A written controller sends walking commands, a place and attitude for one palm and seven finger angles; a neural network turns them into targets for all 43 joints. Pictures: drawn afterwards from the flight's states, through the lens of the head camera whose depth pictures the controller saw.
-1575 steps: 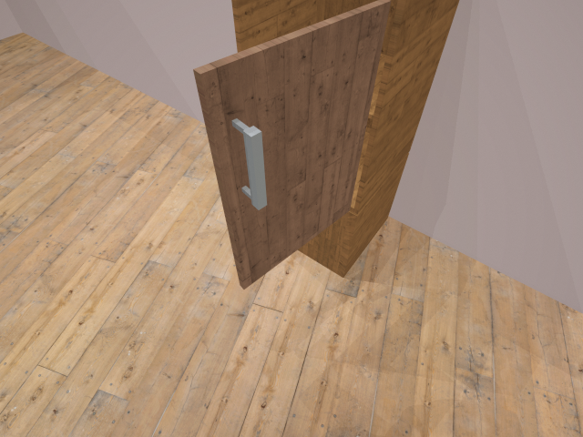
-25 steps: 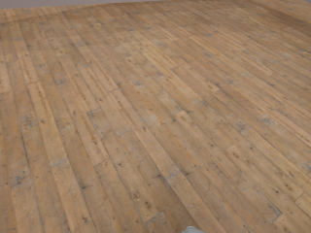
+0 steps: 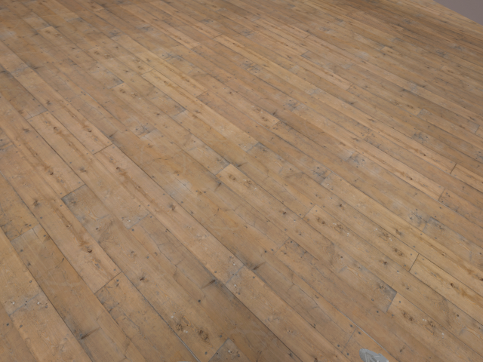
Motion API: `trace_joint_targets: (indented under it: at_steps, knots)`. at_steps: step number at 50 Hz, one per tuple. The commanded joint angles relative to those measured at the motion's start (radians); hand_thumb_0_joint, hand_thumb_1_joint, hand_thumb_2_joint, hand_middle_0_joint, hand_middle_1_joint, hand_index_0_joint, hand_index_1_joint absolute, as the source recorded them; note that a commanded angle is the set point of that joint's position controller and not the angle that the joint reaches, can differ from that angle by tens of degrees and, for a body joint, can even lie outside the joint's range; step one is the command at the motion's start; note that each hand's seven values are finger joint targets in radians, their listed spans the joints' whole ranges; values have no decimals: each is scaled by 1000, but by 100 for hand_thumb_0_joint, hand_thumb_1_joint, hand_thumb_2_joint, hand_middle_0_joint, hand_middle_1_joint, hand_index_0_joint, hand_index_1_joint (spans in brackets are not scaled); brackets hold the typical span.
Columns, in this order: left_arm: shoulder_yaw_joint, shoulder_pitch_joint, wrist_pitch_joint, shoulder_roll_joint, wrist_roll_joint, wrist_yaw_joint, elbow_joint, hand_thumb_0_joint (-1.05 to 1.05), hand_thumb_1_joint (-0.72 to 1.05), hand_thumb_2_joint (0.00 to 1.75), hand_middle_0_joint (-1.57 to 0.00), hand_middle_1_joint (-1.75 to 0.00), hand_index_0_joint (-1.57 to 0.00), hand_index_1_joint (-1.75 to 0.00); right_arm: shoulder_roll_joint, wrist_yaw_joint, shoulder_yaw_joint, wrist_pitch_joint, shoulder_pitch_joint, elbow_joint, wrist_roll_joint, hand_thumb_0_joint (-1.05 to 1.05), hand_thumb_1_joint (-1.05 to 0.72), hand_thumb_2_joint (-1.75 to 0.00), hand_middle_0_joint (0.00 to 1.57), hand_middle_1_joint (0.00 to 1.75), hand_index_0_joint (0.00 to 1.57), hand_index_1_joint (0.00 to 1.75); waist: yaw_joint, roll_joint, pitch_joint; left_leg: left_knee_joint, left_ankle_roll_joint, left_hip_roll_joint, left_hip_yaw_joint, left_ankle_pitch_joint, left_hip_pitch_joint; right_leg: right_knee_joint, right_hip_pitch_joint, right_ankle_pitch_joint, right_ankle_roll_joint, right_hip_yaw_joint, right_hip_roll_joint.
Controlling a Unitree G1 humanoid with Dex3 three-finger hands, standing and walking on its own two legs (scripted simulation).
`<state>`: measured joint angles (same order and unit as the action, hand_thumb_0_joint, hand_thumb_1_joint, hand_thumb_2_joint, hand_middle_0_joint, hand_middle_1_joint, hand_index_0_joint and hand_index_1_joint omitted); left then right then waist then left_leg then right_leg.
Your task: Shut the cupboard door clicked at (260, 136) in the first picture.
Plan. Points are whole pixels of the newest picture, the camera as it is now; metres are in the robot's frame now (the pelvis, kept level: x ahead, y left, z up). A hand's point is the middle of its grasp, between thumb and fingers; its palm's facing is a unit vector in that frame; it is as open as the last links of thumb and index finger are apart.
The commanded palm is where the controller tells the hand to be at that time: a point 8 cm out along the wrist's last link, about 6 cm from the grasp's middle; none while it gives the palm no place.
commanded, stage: turn to face it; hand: left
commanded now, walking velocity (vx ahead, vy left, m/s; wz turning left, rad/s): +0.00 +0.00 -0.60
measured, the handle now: out of the picture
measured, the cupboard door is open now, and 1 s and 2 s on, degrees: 48 48 48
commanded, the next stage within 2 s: none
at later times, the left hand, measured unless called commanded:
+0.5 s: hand (171, 321) +0.20 +0.14 -0.14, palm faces -0.32 -0.91 -0.27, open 7.4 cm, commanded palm none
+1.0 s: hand (178, 298) +0.25 +0.14 -0.15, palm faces -0.55 -0.81 -0.21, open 7.4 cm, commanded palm none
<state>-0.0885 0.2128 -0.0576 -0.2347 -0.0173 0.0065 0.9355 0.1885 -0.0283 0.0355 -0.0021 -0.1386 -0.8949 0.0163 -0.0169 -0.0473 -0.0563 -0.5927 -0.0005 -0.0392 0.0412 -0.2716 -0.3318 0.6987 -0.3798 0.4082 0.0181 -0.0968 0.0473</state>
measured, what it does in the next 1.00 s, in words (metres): steps on the spot, turning right: right foot, then left foot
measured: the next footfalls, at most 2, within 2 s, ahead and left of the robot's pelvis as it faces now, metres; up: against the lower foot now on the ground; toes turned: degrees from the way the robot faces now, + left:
right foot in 0.40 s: +0.02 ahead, -0.13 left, +0.00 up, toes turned -21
left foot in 0.76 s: +0.15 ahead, +0.09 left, +0.00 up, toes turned -25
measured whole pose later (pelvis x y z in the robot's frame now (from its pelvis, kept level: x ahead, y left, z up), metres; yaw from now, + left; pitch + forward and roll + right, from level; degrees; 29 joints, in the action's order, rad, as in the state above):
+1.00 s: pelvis +0.05 +0.01 +0.01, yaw -37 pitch +0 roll -2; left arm -0.09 0.17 -0.09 -0.27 -0.02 0.04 0.89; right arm 0.20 -0.02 0.02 0.01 -0.22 -0.88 0.03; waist -0.01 -0.01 -0.08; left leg -0.51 -0.01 -0.14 0.17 -0.27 -0.23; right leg 0.95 -0.44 0.45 0.05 0.05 -0.02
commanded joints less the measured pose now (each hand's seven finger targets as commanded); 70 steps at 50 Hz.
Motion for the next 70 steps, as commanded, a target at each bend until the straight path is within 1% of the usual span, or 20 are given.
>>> trace_joint_targets:
  at_steps: [1, 5, 14, 17, 18, 20, 22, 26, 32, 35, 36, 38, 42, 51, 54, 55, 56, 57, 61, 70]
  knots:
    - [-28, -63, 20, -107, -5, 14, -124, 0, 90, 90, -20, -30, -20, -30, 236, -16, 45, -13, -104, 59, 20, 0, -90, -90, 20, 30, 20, 30, 40, 221, 83, 276, 174, -389, -290, 422, 207, 473, -222, 134, 23, 50, -62]
    - [-17, -45, 0, -77, -1, 30, -120, 0, 90, 90, -20, -30, -20, -30, 209, -15, 36, -10, -72, 66, 15, 0, -90, -90, 20, 30, 20, 30, 19, 229, 75, 243, 125, -294, -48, 507, 238, 413, -181, 28, 46, 117, -85]
    - [0, -135, 5, -69, -5, 34, -158, 0, 90, 90, -20, -30, -20, -30, 247, 0, 59, -2, -149, 24, 17, 0, -90, -90, 20, 30, 20, 30, 63, 269, 90, 171, 111, -326, 56, 596, 293, 83, -45, 9, 13, 200, -64]
    - [-4, -71, 15, -95, -4, 30, -145, 0, 90, 90, -20, -30, -20, -30, 257, 5, 62, 3, -121, 28, 11, 0, -90, -90, 20, 30, 20, 30, 19, 248, 100, 71, 59, -324, 95, 523, 217, -138, 128, -132, -16, 206, -58]
    - [-12, 4, 23, -131, -8, 25, -121, 0, 90, 90, -20, -30, -20, -30, 253, 9, 62, 3, -106, 34, 4, 0, -90, -90, 20, 30, 20, 30, -24, 170, 128, -51, 15, -284, 130, 451, 132, -260, 276, -267, -38, 177, -78]
    - [-38, 124, 39, -294, -5, 0, -86, 0, 90, 90, -20, -30, -20, -30, 151, 14, 34, 17, -49, 108, -4, 0, -90, -90, 20, 30, 20, 30, -77, -222, 129, -477, -83, -52, 124, -385, -262, -336, 427, -851, -223, -279, -461]
    - [-42, 56, 36, -270, -1, -22, -102, 0, 90, 90, -20, -30, -20, -30, 161, -3, 32, 30, -14, 102, -6, 0, -90, -90, 20, 30, 20, 30, -51, -218, 109, -621, -79, -75, -41, -322, -354, -352, 366, -662, -268, -300, -417]
    - [-17, -87, 38, -194, -5, -17, -148, 0, 90, 90, -20, -30, -20, -30, 151, 13, 35, 37, -85, 52, 2, 0, -90, -90, 20, 30, 20, 30, 35, -98, 109, -513, -97, -70, -20, -122, -194, -354, 197, -495, -193, -98, -277]
    - [-31, -42, 33, -216, -11, -8, -127, 0, 90, 90, -20, -30, -20, -30, 134, 11, 32, 23, -48, 76, -5, 0, -90, -90, 20, 30, 20, 30, 6, -108, 103, -218, -91, -13, 4, -150, -116, -325, 197, -472, -206, -203, -259]
    - [-34, -74, 26, -203, -7, -10, -124, 0, 90, 90, -20, -30, -20, -30, 136, 2, 32, 10, -121, 58, -12, 0, -90, -90, 20, 30, 20, 30, 47, -114, 122, 36, -80, 8, 1, -21, 60, -243, 119, -471, -151, -231, -228]
    - [-29, -85, 21, -180, 1, -9, -133, 0, 90, 90, -20, -30, -20, -30, 161, -2, 34, -1, -169, 43, -9, 0, -90, -90, 20, 30, 20, 30, 67, -43, 143, 179, -71, -17, -5, 68, 187, -183, 51, -409, -102, -191, -177]
    - [-9, -45, 16, -89, 11, 5, -167, 0, 90, 90, -20, -30, -20, -30, 314, -10, 58, -8, -201, 58, 13, 0, -90, -90, 20, 30, 20, 30, 65, 373, 148, 315, 117, -432, -391, 252, 299, 211, -193, 216, 8, 64, 12]
    - [-22, -81, 7, -106, 0, 26, -137, 0, 90, 90, -20, -30, -20, -30, 236, -13, 40, -8, -83, 91, 21, 0, -90, -90, 20, 30, 20, 30, 28, 218, 57, 268, 139, -346, -160, 383, 161, 484, -188, 100, 32, 74, -80]
    - [-4, -109, 6, -64, -2, 38, -149, 0, 90, 90, -20, -30, -20, -30, 253, 1, 61, 4, -132, 45, 17, 0, -90, -90, 20, 30, 20, 30, 61, 276, 93, 189, 112, -332, 30, 411, 222, 79, -16, 33, 17, 199, -59]
    - [-11, -14, 16, -98, -4, 32, -124, 0, 90, 90, -20, -30, -20, -30, 264, 7, 70, 10, -92, 51, 8, 0, -90, -90, 20, 30, 20, 30, 0, 216, 109, 47, 41, -307, 90, 310, 121, -204, 200, -181, -12, 207, -53]
    - [-23, 48, 28, -165, -10, 24, -105, 0, 90, 90, -20, -30, -20, -30, 230, 15, 66, 12, -87, 62, -1, 0, -90, -90, 20, 30, 20, 30, -30, 69, 136, -104, -18, -241, 139, 177, 15, -315, 337, -306, -52, 84, -148]
    - [-43, 97, 39, -273, -17, 10, -92, 0, 90, 90, -20, -30, -20, -30, 140, 18, 42, 14, -40, 114, -3, 0, -90, -90, 20, 30, 20, 30, -64, -267, 114, -333, -78, -77, 180, -339, -262, -373, 440, -604, -161, -272, -401]
    - [-40, 141, 36, -302, 0, 1, -82, 0, 90, 90, -20, -30, -20, -30, 166, 10, 33, 30, -2, 134, -2, 0, -90, -90, 20, 30, 20, 30, -86, -196, 103, -495, -74, -59, 33, -382, -279, -374, 339, -660, -239, -312, -462]
    - [-22, -55, 38, -197, -3, -17, -129, 0, 90, 90, -20, -30, -20, -30, 170, 10, 38, 29, -33, 76, 0, 0, -90, -90, 20, 30, 20, 30, 19, -122, 113, -554, -92, -81, -38, -155, -268, -341, 278, -549, -205, -149, -298]
    - [-31, -43, 31, -216, -13, -11, -121, 0, 90, 90, -20, -30, -20, -30, 143, 8, 32, 19, -44, 88, -11, 0, -90, -90, 20, 30, 20, 30, 15, -110, 109, -125, -82, -3, -6, -136, -61, -304, 185, -491, -200, -245, -264]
